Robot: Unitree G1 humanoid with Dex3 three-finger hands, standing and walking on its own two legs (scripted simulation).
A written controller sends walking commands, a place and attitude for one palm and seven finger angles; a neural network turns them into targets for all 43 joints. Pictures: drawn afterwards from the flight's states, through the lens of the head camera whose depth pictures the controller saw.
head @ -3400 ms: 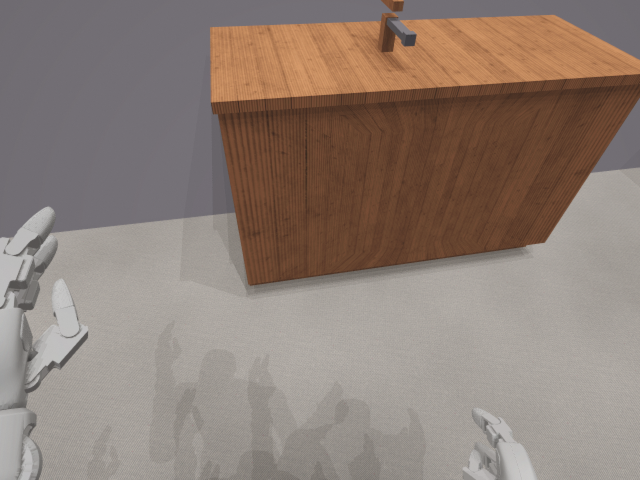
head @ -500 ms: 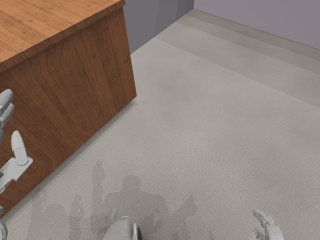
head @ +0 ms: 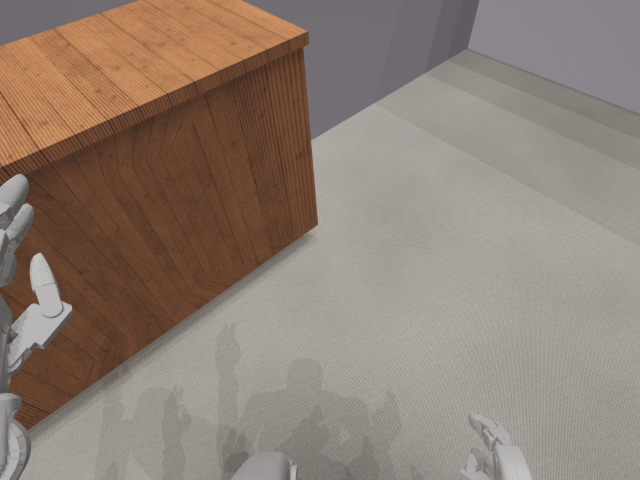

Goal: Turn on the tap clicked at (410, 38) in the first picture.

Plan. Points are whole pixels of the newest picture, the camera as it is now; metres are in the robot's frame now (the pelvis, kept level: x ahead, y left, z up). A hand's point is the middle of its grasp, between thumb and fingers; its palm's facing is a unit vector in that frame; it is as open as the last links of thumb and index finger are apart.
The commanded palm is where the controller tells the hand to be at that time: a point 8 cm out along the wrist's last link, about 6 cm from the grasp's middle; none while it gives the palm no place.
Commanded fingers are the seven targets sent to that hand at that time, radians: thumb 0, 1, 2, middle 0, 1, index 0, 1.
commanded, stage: turn to face it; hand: left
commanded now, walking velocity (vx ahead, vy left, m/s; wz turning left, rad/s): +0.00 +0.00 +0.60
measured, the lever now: out of the picture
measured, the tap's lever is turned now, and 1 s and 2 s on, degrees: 0 0 0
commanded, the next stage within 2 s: take the last steps up to it in 0.60 s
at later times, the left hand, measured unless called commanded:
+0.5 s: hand (14, 348) +0.18 +0.25 +0.20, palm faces +0.55 -0.68 -0.48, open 7.4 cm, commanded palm +0.12 +0.28 +0.19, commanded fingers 0.00 0.90 0.90 -0.20 -0.30 -0.20 -0.30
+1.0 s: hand out of the picture +0.06 +0.22 +0.21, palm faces +0.75 -0.53 -0.40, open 7.4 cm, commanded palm +0.00 +0.24 +0.19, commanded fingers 0.00 0.90 0.90 -0.20 -0.30 -0.20 -0.30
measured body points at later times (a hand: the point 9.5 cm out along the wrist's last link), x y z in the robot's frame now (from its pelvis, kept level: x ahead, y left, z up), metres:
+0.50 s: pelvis +0.04 -0.03 +0.01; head +0.08 -0.02 +0.46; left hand +0.14 +0.28 +0.22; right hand +0.26 -0.18 -0.08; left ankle +0.05 +0.11 -0.72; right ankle +0.08 -0.14 -0.70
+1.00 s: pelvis -0.02 -0.09 +0.02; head -0.01 -0.08 +0.47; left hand +0.02 +0.24 +0.23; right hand +0.25 -0.26 -0.06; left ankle -0.10 +0.02 -0.70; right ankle +0.08 -0.13 -0.72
